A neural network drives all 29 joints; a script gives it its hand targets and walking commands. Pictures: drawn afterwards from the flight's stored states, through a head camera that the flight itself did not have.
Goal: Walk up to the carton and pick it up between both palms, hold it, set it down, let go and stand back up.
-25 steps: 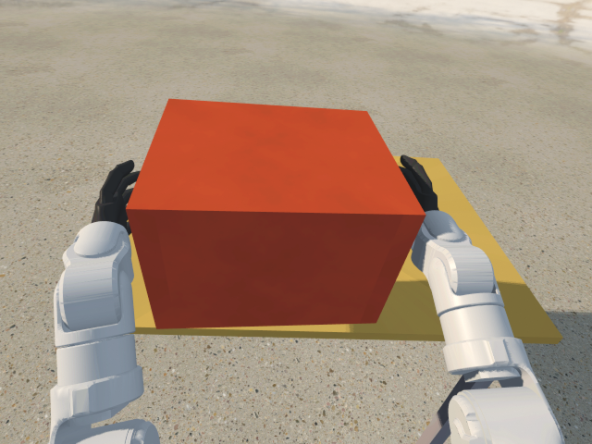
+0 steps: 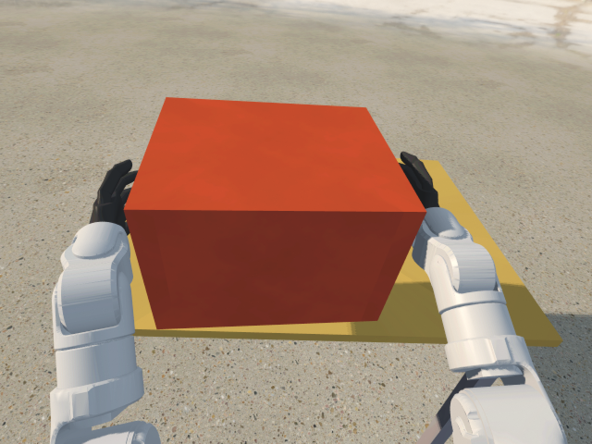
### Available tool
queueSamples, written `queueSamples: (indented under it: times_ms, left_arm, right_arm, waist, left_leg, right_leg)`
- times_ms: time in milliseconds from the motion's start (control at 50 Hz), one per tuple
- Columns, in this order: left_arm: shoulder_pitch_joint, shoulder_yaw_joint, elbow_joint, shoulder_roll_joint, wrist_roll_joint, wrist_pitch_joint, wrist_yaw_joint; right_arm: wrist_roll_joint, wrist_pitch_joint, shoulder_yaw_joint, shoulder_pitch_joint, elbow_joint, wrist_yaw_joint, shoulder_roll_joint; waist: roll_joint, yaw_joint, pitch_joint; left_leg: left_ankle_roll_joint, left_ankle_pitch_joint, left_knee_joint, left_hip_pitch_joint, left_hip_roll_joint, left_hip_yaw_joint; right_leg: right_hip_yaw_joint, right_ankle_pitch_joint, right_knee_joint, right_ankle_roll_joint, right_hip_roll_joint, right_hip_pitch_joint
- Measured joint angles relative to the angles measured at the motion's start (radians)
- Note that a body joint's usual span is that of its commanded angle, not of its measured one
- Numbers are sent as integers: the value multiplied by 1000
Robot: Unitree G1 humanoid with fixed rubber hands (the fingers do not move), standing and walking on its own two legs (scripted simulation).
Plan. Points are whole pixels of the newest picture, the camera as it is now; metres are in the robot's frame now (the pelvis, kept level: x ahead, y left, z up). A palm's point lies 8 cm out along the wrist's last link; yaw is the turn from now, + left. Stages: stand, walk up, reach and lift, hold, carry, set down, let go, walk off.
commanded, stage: hold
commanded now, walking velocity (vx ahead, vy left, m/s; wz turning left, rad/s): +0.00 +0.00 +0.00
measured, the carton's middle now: (271, 208) +0.39 +0.02 +0.18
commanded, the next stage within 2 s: set down in 1.68 s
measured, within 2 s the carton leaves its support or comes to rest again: neither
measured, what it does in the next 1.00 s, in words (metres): stands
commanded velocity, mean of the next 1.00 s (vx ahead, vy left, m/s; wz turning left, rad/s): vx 0.00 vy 0.00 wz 0.00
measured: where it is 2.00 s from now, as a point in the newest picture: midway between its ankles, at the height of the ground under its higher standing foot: outside the picture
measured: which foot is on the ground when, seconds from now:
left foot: down 0.00-1.00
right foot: down 0.00-1.00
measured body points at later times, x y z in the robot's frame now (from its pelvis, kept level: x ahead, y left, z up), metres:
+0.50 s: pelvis +0.00 +0.00 +0.00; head -0.06 +0.03 +0.45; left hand +0.34 +0.21 +0.20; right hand +0.36 -0.18 +0.21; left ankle +0.05 +0.11 -0.75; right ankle -0.01 -0.10 -0.75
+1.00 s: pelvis -0.01 +0.00 +0.00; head -0.06 +0.03 +0.45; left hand +0.34 +0.21 +0.20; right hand +0.35 -0.18 +0.21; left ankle +0.05 +0.11 -0.75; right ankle -0.01 -0.10 -0.75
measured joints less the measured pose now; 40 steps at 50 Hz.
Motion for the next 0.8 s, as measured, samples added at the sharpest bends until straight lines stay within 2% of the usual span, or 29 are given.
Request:
queueSamples:
  times_ms: [80, 300, 600, 800]
  left_arm:
    - [28, -5, -33, -3, -2, -2, -1]
    - [-10, -12, 18, 4, -20, -15, 17]
    - [-1, 6, 8, -2, -4, -4, -4]
    - [22, -7, 3, 4, -15, -23, -1]
  right_arm:
    - [5, -3, 7, 27, -32, -3, 2]
    - [-30, -13, -17, 4, 0, 16, 4]
    - [-5, -5, -3, 11, -6, -4, 7]
    - [-12, -12, 2, 37, -30, -8, 11]
  waist:
    - [4, -1, -1]
    - [15, 4, -3]
    - [2, -5, -5]
    - [10, 2, -6]
  left_leg:
    - [1, 2, -2, -2, -1, 1]
    - [2, 6, 2, -24, 1, 1]
    - [-2, 3, -3, 0, 1, -6]
    - [-1, 8, -1, -14, 1, -3]
  right_leg:
    - [1, 2, -2, 2, -1, -2]
    - [1, 3, 8, 1, 0, -27]
    - [-6, -1, 0, -2, 2, 1]
    - [-3, 2, 9, -2, 2, -18]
